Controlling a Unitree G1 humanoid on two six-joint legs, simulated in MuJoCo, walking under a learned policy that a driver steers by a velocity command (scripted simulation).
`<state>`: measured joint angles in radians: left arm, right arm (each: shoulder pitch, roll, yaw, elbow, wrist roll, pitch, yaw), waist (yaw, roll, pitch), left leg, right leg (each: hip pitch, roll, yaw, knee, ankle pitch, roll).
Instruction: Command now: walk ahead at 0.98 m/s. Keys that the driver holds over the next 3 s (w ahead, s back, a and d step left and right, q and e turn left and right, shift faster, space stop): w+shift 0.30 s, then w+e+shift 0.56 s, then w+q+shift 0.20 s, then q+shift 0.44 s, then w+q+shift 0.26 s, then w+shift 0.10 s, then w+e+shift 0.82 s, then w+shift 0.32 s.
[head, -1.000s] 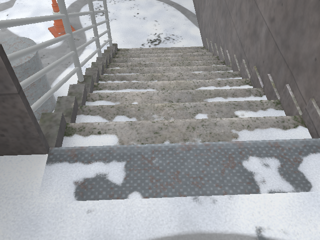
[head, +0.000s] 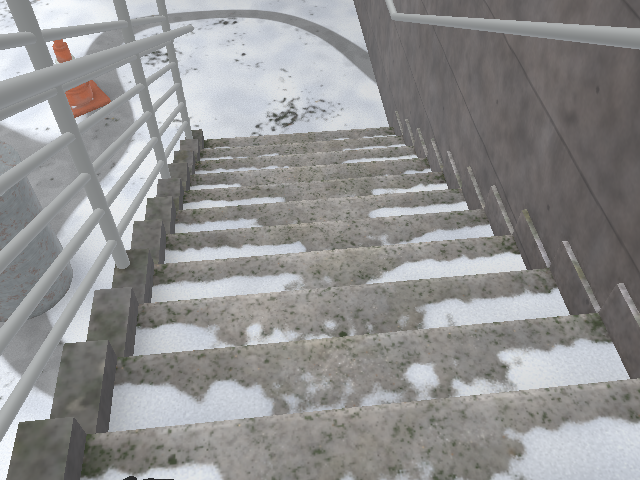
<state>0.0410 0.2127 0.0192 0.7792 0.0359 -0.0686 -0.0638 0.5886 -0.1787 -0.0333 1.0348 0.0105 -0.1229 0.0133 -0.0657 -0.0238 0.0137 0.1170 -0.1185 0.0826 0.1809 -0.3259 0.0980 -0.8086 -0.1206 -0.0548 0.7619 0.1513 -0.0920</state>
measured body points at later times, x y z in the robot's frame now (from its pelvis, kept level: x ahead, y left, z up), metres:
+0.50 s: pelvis +0.47 +0.02 -0.05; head +0.46 +0.03 +0.40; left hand +0.36 +0.28 -0.18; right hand +0.68 -0.22 -0.12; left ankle +0.63 +0.17 -0.75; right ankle +0.27 -0.08 -0.73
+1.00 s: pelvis +0.87 -0.02 -0.37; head +0.88 -0.01 +0.08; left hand +1.03 +0.21 -0.51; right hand +0.77 -0.24 -0.51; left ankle +0.83 +0.17 -0.89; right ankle +0.88 -0.03 -1.05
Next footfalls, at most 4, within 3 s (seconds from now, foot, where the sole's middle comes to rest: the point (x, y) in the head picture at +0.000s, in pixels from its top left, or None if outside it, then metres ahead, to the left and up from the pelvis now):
0.12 right None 0.31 -0.09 -0.77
0.56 left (248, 465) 0.59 0.16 -0.93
0.88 right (326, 366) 0.92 -0.05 -1.09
1.24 left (317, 315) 1.20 -0.04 -1.25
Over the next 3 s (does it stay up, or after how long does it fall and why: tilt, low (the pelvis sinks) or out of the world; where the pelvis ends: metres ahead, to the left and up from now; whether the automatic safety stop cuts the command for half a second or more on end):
stays up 2.13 0.00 -1.01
